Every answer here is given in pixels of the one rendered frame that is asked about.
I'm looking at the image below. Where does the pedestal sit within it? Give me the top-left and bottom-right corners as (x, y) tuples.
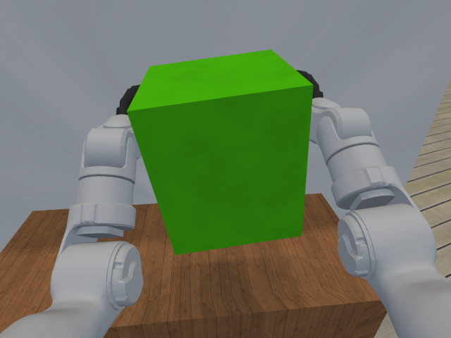
(0, 193), (387, 338)

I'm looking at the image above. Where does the robot left forearm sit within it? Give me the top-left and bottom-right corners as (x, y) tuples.
(51, 114), (142, 300)

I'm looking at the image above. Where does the left robot hand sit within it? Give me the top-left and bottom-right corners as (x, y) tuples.
(116, 84), (140, 115)

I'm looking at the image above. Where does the carton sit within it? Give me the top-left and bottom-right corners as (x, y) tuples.
(127, 49), (314, 255)

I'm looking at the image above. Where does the robot right forearm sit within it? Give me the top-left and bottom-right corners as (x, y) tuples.
(309, 97), (437, 260)

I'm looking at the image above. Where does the right robot hand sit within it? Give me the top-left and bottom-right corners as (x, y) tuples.
(297, 70), (323, 99)

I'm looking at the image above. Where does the robot left upper arm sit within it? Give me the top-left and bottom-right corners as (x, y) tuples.
(0, 241), (143, 338)

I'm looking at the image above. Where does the robot right upper arm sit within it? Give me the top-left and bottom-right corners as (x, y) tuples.
(338, 203), (451, 338)

